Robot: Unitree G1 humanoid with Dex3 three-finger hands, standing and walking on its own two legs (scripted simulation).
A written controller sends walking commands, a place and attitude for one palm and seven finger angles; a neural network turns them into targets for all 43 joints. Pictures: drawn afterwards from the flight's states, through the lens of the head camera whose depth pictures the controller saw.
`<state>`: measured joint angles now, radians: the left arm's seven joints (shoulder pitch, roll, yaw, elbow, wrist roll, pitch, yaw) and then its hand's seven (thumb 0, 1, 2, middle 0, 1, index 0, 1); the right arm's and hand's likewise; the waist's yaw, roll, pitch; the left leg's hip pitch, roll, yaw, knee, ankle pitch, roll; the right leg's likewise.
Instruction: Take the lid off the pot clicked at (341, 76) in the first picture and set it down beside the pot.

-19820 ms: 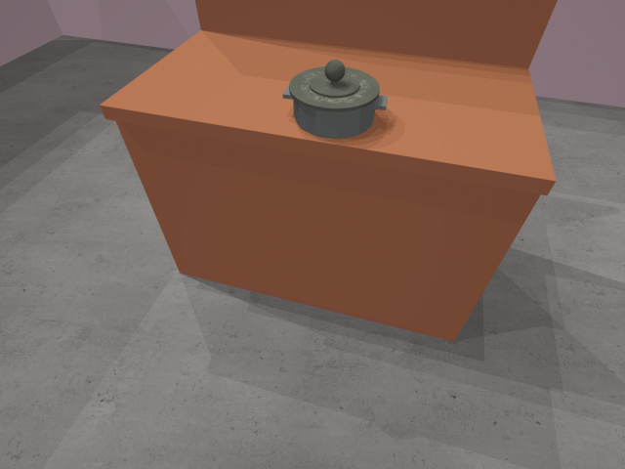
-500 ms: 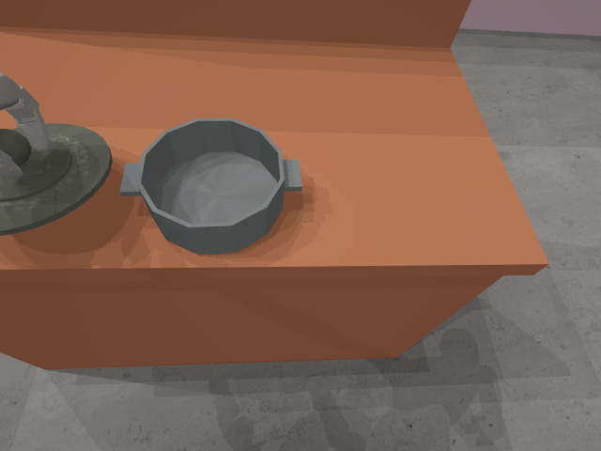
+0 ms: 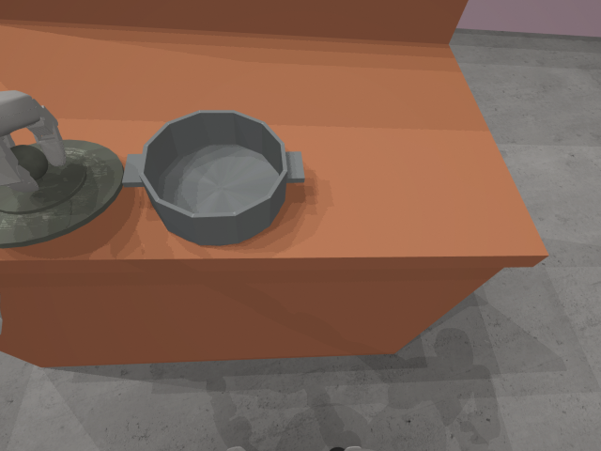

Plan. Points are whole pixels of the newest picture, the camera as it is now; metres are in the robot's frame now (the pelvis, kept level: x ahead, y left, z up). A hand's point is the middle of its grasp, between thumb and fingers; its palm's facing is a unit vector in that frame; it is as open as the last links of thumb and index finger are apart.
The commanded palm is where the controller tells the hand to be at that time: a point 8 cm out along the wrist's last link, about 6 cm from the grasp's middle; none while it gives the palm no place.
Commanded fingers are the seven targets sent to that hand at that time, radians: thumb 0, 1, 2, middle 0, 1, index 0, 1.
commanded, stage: lower the lid onto the table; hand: left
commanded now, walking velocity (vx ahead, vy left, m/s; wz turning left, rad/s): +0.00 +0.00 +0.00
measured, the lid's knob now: (26, 163) +0.48 +0.33 +0.08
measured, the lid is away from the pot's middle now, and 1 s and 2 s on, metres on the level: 0.24 0.25 0.25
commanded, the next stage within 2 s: open the fingers wide in 0.20 s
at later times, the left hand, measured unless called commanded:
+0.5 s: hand (9, 186) +0.44 +0.34 +0.08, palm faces -0.44 -0.12 -0.89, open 7.0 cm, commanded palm +0.48 +0.33 +0.15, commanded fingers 0.00 0.57 0.69 -0.75 -1.02 -0.77 -1.02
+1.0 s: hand (5, 176) +0.44 +0.34 +0.10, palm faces -0.43 -0.11 -0.90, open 8.7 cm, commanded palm +0.47 +0.33 +0.15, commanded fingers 0.00 0.07 0.65 -0.40 -0.88 -0.41 -0.88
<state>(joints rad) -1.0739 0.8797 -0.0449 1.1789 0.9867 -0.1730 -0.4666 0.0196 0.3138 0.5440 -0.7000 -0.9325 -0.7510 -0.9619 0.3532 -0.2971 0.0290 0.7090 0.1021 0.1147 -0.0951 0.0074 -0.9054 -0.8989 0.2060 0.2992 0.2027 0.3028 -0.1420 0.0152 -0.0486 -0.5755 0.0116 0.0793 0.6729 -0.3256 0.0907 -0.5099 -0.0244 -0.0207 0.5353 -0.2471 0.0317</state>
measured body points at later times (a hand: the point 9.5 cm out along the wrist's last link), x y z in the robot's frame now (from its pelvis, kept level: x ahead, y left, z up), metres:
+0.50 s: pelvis -0.01 +0.00 -0.01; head +0.07 +0.03 +0.44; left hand +0.45 +0.34 +0.13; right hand +0.00 -0.28 -0.12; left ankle +0.00 +0.06 -0.72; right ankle +0.00 -0.17 -0.72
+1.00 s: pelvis -0.01 -0.01 -0.01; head +0.07 +0.02 +0.43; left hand +0.46 +0.34 +0.15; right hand +0.00 -0.29 -0.12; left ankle +0.00 +0.06 -0.72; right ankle +0.00 -0.17 -0.72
